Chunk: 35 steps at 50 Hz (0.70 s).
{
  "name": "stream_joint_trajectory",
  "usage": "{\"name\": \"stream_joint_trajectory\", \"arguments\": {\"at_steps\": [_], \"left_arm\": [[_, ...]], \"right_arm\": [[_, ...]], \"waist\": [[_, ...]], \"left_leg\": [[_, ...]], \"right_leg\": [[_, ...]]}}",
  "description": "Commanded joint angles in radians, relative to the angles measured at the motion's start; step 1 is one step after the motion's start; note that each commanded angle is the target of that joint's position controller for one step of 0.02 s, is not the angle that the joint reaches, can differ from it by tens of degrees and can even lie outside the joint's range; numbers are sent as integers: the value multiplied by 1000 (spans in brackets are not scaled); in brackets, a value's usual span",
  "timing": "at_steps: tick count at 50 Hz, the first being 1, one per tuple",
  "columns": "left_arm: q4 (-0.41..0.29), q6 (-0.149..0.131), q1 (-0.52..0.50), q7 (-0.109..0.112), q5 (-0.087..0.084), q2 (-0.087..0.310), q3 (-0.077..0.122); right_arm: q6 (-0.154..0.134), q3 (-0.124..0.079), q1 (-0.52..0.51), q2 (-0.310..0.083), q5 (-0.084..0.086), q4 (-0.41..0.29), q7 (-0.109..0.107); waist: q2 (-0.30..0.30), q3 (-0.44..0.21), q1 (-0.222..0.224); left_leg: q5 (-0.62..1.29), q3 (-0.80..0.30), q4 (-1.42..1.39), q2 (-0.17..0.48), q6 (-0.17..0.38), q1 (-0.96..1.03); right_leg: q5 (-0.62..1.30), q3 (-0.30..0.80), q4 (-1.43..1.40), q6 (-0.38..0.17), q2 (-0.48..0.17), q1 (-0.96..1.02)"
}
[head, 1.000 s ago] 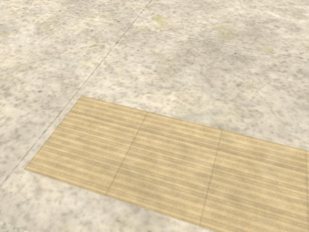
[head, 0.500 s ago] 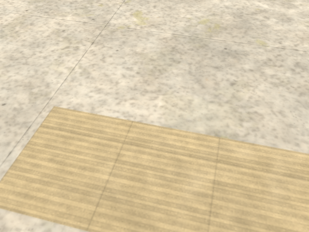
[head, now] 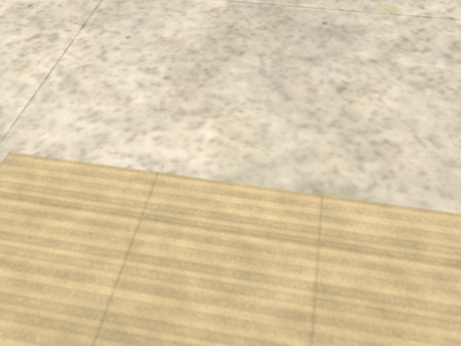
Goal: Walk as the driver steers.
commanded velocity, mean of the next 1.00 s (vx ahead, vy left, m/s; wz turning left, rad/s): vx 0.29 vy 0.00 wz -0.08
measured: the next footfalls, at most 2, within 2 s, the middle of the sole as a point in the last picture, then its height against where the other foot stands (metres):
left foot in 0.34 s outside the picture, level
right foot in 0.74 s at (288, 336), level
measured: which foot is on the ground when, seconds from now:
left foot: up 0.00-0.32, down 0.34-1.00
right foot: down 0.00-0.34, up 0.36-0.72, down 0.74-1.00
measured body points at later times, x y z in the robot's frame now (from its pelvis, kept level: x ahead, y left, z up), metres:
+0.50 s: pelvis +0.30 +0.02 +0.00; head +0.34 +0.02 +0.45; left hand +0.38 +0.27 -0.14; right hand +0.42 -0.24 -0.11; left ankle +0.35 +0.10 -0.74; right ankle +0.23 -0.13 -0.65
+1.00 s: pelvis +0.41 -0.03 -0.01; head +0.44 -0.04 +0.44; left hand +0.58 +0.18 -0.13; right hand +0.43 -0.29 -0.15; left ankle +0.35 +0.10 -0.74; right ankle +0.45 -0.14 -0.74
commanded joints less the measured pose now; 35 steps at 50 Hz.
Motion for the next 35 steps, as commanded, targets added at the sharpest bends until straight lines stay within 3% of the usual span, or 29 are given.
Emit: {"name": "stream_joint_trajectory", "arguments": {"at_steps": [1, 2, 3, 4, 5, 6, 7, 9, 11, 13, 15, 16, 17, 18, 19, 20, 22, 23, 25, 28, 31, 35], "left_arm": [[97, 29, 363, 27, 3, 226, 59], [58, 5, 244, 29, 31, 129, 23], [37, -6, 110, 38, 39, 89, -3], [20, -7, 65, 45, 40, 92, -5], [16, -17, 75, 60, 41, 119, 2], [27, -16, 97, 75, 30, 138, 10], [38, -16, 142, 83, 10, 141, 13], [60, -16, 210, 87, -9, 183, 32], [94, -8, 280, 86, -28, 155, 31], [123, 2, 359, 81, -28, 134, 29], [122, 13, 347, 78, -18, 148, 31], [106, 10, 312, 74, -13, 149, 28], [65, 4, 240, 70, 1, 140, 20], [63, -14, 390, 61, -6, 21, -16], [83, -26, 369, 54, -21, 116, 9], [55, -23, 287, 61, -29, 160, 28], [28, -9, 186, 83, -5, 139, 33], [31, 2, 208, 86, 0, 123, 38], [35, 22, 235, 85, 3, 67, 32], [5, 29, 154, 84, 10, 32, 19], [-5, 37, 80, 72, 8, 57, 17], [-11, 41, 31, 66, 20, 86, 20]], "right_arm": [[-28, 10, -85, -38, 23, -166, -5], [-10, -4, -157, -73, 27, -186, -14], [15, -3, -198, -54, 8, -194, -12], [19, -5, -185, -43, -19, -198, -11], [10, -9, -230, -46, -45, -217, -10], [3, -9, -239, -39, -54, -222, -7], [-2, -7, -287, -41, -45, -235, 4], [5, 1, -376, -33, -28, -255, 17], [12, 3, -461, -34, -25, -278, 31], [4, -2, -542, -51, -26, -309, 45], [-8, -17, -466, -87, -29, -299, 52], [-13, -40, -318, -133, -35, -256, 49], [-16, -65, -95, -214, -46, -210, 40], [-14, -83, 16, -295, -48, -183, 41], [-11, -66, 28, -219, -42, -180, 36], [-13, -51, -95, -181, -39, -196, 31], [-19, -32, -243, -123, -48, -212, 39], [-21, -27, -270, -103, -54, -208, 42], [-25, -20, -286, -86, -58, -187, 45], [-12, -29, -308, -139, -49, -155, 23], [6, -37, -254, -180, -37, -111, 10], [16, -31, -250, -172, -19, -77, 10]], "waist": [[-71, -233, 110], [1, -137, 54], [20, 21, -8], [-4, 46, -24], [-45, 52, -7], [-96, 25, -1], [-107, 3, 16], [-74, 5, 57], [-50, 50, 97], [-35, 79, 123], [-53, 34, 62], [-46, -48, -13], [2, -190, -117], [261, -401, -73], [236, -394, -91], [190, -211, -65], [57, -74, 8], [67, -65, 52], [86, -72, 96], [115, -82, 106], [119, -107, 78], [109, -66, 87]], "left_leg": [[202, 82, 44, 107, -17, -712], [416, 2, -189, 150, 15, -660], [516, 16, -425, 167, -16, -496], [590, 18, -657, 172, -32, -337], [678, 38, -819, 160, -51, -239], [775, 55, -978, 147, -60, -133], [864, 77, -1088, 121, -67, -61], [871, 102, -1228, 84, -61, -36], [849, 113, -1333, 71, -24, -98], [800, 127, -1397, 49, 9, -114], [756, 150, -1460, 8, 42, 63], [788, 132, -1439, 10, 72, 303], [872, -16, -1387, 153, 132, 641], [764, -456, -1459, 442, 300, 988], [749, -585, -1539, 455, 315, 967], [906, -411, -1545, 420, 274, 817], [1265, -182, -1568, 338, 234, 534], [1314, -119, -1591, 312, 216, 454], [1398, -38, -1625, 284, 208, 354], [1466, 78, -1637, 242, 184, 292], [1373, 101, -1637, 231, 168, 311], [1151, 76, -1587, 236, 137, 319]], "right_leg": [[93, 577, -85, -350, -415, 681], [86, 596, -120, -302, -427, 470], [252, 444, -160, -259, -344, 141], [274, 314, -196, -229, -254, 1], [354, 253, -229, -216, -212, -55], [417, 179, -222, -201, -168, -56], [467, 147, -218, -196, -153, -26], [493, 163, -251, -196, -186, 93], [457, 177, -237, -183, -200, 236], [465, 196, -196, -170, -206, 338], [602, 179, -104, -144, -178, 352], [686, 149, 27, -122, -136, 273], [507, 107, 298, -85, -67, 69], [-152, 76, 694, -32, 75, -243], [-346, 185, 816, -20, 80, -335], [-293, 169, 836, -9, 45, -394], [-210, 114, 732, 7, -13, -315], [-189, 109, 672, 10, -40, -249], [-144, 90, 546, 19, -46, -137], [10, 38, 285, 38, -34, -38], [149, 11, 165, 46, -8, 35], [200, 3, 8, 10, -3, 108]]}}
